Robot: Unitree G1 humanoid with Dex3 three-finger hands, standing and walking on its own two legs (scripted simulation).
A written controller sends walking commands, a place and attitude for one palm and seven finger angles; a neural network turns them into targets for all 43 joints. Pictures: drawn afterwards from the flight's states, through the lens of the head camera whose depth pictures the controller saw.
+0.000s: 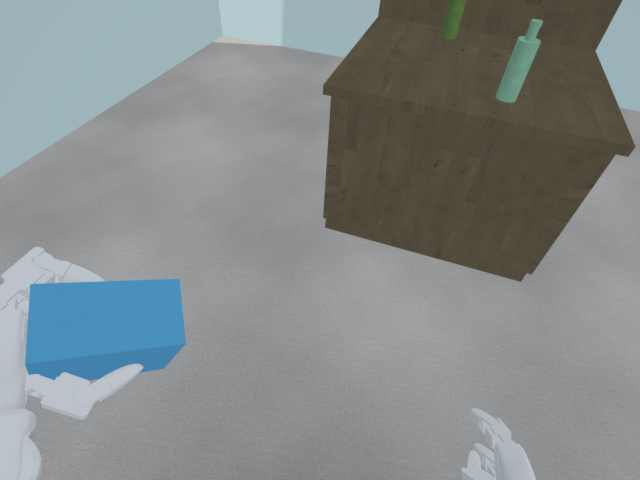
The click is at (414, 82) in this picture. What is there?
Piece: table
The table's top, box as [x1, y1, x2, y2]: [323, 17, 635, 156]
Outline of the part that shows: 323,84 323,94 628,156 635,146 596,53 592,50 541,42 516,100 514,102 507,103 498,100 495,97 495,94 513,49 516,38 459,29 457,36 454,39 446,39 440,36 442,28 440,26 377,17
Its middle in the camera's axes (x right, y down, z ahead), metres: +0.56 -0.62 +1.41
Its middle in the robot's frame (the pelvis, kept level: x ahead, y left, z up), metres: +1.50 -0.47 -0.09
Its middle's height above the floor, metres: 0.68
